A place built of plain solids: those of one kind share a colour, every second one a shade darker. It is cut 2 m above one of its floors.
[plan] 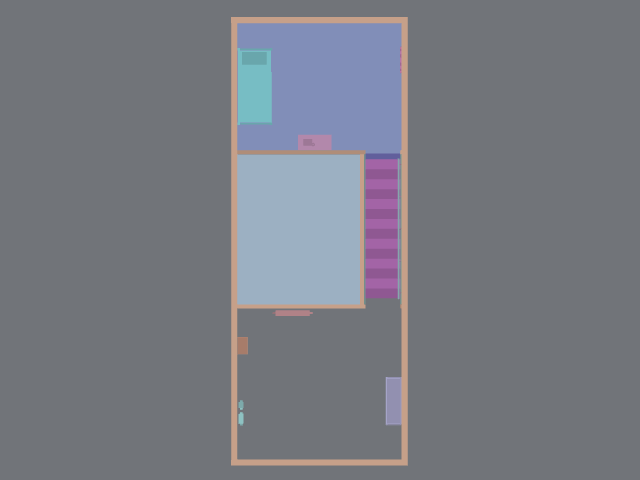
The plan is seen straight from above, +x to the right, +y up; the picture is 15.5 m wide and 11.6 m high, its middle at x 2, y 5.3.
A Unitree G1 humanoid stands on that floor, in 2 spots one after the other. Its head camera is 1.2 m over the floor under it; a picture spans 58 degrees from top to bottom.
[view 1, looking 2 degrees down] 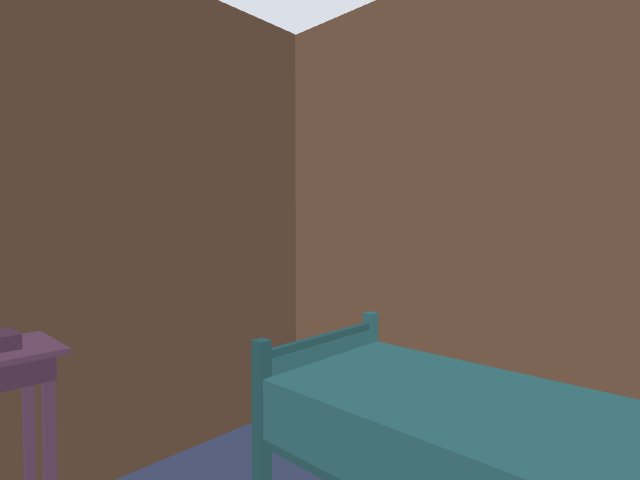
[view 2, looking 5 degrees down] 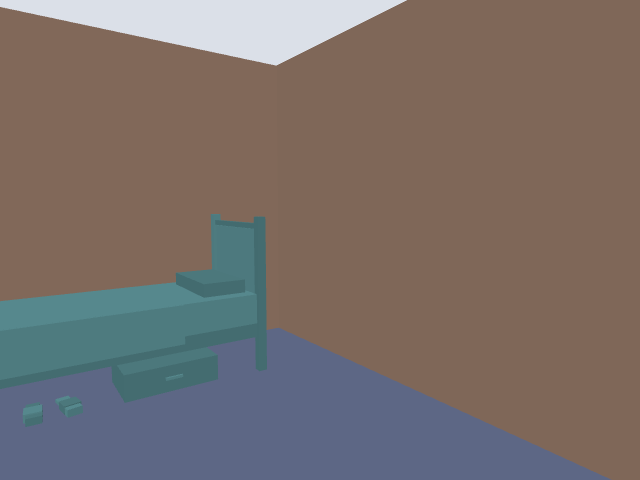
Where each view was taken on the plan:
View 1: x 1.99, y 9.54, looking -137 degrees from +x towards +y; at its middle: wall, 2.72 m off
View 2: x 3.52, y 8.47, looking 144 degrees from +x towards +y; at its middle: wall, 3.54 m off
